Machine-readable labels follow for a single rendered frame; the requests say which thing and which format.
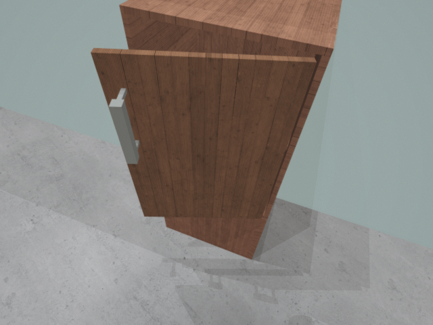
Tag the handle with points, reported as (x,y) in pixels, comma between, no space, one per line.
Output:
(123,127)

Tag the cupboard door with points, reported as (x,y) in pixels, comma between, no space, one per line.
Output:
(213,127)

